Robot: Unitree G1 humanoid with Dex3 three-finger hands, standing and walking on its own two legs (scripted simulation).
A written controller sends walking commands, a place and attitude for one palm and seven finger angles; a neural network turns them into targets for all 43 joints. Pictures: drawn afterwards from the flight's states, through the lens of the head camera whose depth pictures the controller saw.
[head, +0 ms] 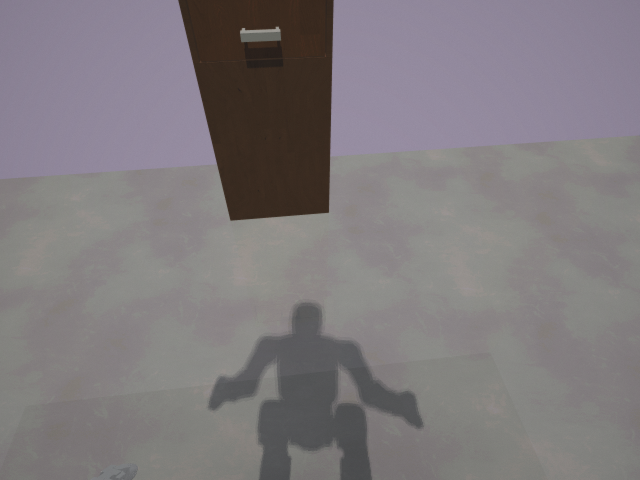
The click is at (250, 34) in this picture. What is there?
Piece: drawer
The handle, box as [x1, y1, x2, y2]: [240, 27, 280, 41]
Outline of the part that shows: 280,31 278,27 276,27 275,29 245,30 244,28 242,28 240,30 241,41 280,40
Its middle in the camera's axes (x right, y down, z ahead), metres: -0.19 -0.63 +1.19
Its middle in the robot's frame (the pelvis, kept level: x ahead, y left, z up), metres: +1.31 +0.25 +0.05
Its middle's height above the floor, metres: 0.81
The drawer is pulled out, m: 0.00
